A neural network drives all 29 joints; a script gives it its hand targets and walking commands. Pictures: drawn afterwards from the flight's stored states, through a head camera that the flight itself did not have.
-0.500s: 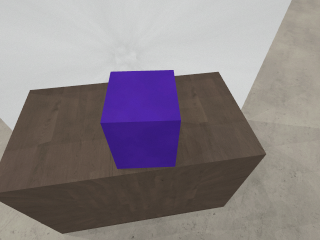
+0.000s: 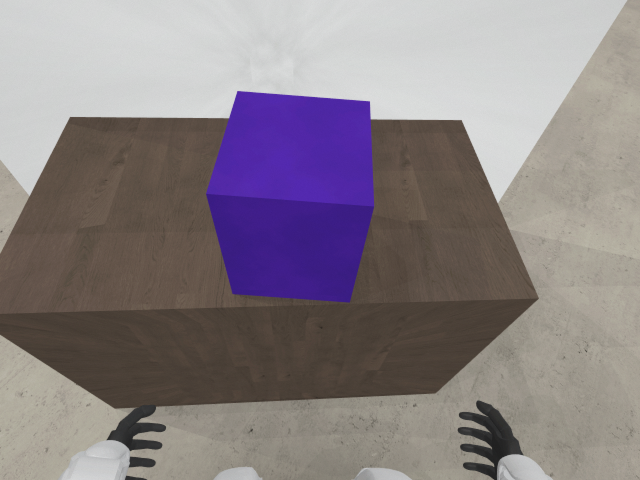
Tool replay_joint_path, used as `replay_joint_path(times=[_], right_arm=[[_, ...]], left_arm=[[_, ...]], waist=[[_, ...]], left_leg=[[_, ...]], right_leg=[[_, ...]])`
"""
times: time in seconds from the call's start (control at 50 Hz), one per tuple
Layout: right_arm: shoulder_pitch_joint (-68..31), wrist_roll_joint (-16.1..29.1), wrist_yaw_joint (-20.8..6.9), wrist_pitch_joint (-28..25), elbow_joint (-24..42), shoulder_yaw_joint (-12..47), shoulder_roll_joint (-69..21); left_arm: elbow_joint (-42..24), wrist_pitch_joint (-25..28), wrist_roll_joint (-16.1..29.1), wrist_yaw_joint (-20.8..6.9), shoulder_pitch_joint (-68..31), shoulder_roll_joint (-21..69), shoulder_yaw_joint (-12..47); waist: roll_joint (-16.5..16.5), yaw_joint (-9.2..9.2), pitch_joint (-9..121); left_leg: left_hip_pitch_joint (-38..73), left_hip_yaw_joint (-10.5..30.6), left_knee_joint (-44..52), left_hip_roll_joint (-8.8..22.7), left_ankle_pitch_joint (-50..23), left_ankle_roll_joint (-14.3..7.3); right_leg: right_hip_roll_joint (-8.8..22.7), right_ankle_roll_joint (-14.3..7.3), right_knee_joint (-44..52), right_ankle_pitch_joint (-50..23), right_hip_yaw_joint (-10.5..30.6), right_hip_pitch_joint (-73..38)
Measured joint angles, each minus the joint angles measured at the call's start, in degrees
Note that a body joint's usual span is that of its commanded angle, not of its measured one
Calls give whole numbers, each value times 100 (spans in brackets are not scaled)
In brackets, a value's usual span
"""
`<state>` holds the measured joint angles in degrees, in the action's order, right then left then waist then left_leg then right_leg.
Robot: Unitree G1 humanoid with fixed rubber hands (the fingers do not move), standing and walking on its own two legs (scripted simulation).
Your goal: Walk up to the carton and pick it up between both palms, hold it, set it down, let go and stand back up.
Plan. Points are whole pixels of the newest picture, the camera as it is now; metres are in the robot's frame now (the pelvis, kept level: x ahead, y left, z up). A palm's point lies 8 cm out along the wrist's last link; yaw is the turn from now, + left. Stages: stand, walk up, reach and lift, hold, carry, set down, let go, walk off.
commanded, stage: reach and lift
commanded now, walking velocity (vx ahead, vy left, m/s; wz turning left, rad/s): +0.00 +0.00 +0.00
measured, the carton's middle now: (297, 203) +0.51 +0.04 -0.01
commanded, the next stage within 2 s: none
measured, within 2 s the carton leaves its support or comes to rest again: neither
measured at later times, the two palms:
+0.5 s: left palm (117, 442) +0.17 +0.25 -0.08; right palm (500, 476) +0.14 -0.22 -0.07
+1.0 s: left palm (112, 398) +0.22 +0.26 -0.05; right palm (474, 413) +0.20 -0.19 -0.05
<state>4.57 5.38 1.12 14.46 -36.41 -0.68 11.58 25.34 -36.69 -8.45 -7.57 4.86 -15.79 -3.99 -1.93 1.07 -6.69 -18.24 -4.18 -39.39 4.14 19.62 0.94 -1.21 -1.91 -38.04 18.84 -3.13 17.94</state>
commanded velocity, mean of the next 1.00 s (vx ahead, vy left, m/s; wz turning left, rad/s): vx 0.00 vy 0.00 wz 0.00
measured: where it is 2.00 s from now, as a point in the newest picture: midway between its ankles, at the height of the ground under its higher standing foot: outside the picture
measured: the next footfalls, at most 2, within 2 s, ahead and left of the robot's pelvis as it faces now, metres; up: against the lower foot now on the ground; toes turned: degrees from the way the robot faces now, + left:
none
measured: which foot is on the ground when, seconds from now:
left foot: down 0.00-1.00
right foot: down 0.00-1.00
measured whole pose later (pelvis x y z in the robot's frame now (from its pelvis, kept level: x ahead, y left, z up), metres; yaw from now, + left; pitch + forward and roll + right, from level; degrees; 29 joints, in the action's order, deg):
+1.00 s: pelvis +0.03 +0.02 +0.02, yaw +0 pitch -2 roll +0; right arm 5.8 5.7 0.9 -17.0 -46.7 -0.3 7.5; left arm 42.3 7.9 6.0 -2.2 3.5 -15.0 -0.7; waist -1.4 -0.5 -1.8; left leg -8.9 -5.3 -25.9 2.0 15.2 -0.1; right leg 0.1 -0.5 -24.7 14.3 -2.2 8.7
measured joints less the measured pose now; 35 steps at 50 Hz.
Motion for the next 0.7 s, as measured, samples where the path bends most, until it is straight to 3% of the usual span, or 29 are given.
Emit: replay_joint_path(times=[0.08, 0.16, 0.32, 0.58, 0.7], right_arm=[[300, -154, -11, -267, 218, -71, -357], [419, -313, 87, -763, 251, -76, -659], [485, -348, 197, -1559, 25, 101, -601], [795, -262, 17, -2105, -303, -48, -516], [635, -377, 16, -2402, -384, -104, -782]], left_arm=[[23, 525, 326, 136, 124, -182, -7], [21, 1104, 648, 278, 58, -322, 8], [394, 1799, 962, 287, -80, -205, 56], [1109, 2908, 1002, 524, 185, 58, 189], [1234, 3406, 1286, 617, 99, -16, 272]], waist=[[24, -45, -67], [74, 33, 20], [121, 190, 187], [-20, -143, 148], [23, -130, 309]], left_leg=[[-415, 44, -115, -1, -27, 15], [-608, 58, -142, -35, -37, 10], [112, -64, 540, -87, -262, -9], [725, -137, 1220, -142, -558, -58], [617, -126, 1232, -182, -558, -83]], right_leg=[[10, -18, -141, 0, -43, 411], [46, -9, -211, 21, -57, 614], [56, 32, 433, -217, 53, -53], [69, 45, 1068, -505, 109, -632], [107, 71, 1069, -494, 100, -528]])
